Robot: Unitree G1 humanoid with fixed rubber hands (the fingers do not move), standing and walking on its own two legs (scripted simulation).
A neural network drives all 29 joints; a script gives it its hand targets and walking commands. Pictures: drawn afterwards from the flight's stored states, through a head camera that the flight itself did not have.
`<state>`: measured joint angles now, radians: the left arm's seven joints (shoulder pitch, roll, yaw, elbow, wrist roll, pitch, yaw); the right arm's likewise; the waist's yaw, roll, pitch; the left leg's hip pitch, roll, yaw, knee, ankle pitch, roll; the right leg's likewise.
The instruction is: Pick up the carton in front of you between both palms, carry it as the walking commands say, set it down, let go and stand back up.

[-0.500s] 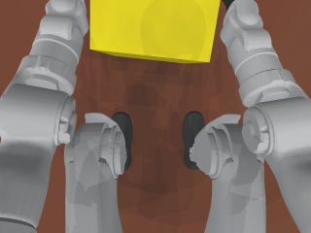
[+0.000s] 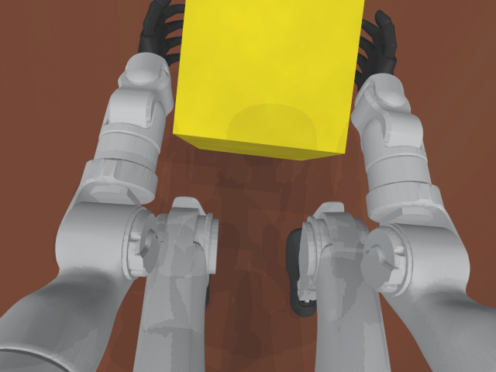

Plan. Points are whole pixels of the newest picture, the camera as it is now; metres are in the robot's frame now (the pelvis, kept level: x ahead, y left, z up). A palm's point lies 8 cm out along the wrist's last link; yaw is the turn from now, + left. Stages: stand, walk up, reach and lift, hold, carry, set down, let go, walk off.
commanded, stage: reach and lift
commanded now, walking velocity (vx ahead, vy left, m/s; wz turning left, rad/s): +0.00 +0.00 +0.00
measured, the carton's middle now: (261, 88) +0.51 +0.01 -0.16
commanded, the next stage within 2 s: none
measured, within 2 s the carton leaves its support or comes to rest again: neither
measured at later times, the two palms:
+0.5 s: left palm (96, 25) +0.47 +0.17 +0.07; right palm (461, 44) +0.48 -0.13 +0.08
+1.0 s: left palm out of the picture +0.43 +0.16 +0.24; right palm out of the picture +0.44 -0.14 +0.25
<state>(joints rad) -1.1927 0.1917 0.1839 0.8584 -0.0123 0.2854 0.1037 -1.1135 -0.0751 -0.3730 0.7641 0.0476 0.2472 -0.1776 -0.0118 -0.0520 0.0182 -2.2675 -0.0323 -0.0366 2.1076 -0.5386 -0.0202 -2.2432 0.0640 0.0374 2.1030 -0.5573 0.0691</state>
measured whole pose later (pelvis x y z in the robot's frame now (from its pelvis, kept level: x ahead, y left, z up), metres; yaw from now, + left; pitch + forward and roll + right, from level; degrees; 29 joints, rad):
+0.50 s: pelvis +0.01 -0.01 +0.13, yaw +1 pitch +41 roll -1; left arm -0.93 0.02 0.40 0.66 0.21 0.38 0.01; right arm -0.90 0.07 -0.48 0.60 -0.18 0.36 -0.09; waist 0.00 -0.03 -0.20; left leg -1.92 -0.04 -0.05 1.67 -0.47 -0.03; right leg -1.90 0.07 0.04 1.68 -0.50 0.04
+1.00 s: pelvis +0.06 -0.01 +0.27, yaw +3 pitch +27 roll +0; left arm -0.58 -0.09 0.35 0.59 0.22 0.38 0.02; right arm -0.57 0.13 -0.43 0.58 -0.20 0.35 -0.06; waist 0.00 -0.03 -0.23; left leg -1.23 -0.04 -0.06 1.20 -0.43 -0.02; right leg -1.22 0.05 0.05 1.21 -0.46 0.02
